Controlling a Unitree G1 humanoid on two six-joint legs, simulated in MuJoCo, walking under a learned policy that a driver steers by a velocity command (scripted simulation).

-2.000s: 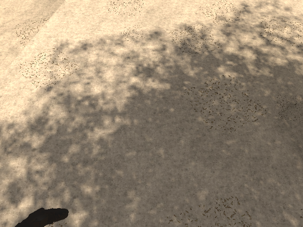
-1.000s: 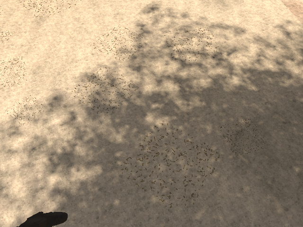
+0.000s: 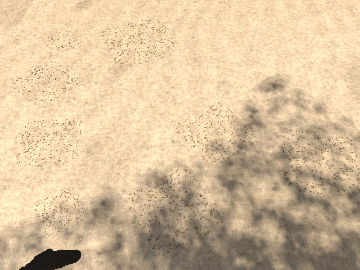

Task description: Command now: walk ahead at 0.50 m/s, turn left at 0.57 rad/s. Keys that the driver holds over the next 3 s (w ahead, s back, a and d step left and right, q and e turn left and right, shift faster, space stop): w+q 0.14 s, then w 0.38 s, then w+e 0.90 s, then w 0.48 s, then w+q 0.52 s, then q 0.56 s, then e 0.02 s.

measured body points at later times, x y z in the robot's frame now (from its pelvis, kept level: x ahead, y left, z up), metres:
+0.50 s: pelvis +0.27 -0.01 +0.00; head +0.30 +0.00 +0.45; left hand +0.20 +0.27 -0.13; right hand +0.54 -0.18 -0.08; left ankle +0.39 +0.16 -0.71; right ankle +0.19 -0.15 -0.74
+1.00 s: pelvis +0.53 +0.07 +0.00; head +0.55 +0.06 +0.44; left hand +0.71 +0.31 -0.11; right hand +0.56 -0.22 -0.13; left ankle +0.41 +0.15 -0.74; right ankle +0.71 -0.08 -0.70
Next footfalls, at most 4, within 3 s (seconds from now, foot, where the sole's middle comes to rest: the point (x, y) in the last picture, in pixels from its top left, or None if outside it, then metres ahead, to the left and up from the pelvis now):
0.08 right None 0.23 -0.14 -0.78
0.58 left None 0.45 0.16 -0.78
1.12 right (182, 193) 0.76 -0.06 -0.78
1.58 left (147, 134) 1.08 0.09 -0.78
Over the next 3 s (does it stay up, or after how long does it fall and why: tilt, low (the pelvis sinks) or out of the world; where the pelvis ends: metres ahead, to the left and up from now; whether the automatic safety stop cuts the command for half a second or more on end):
stays up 1.48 -0.13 -0.01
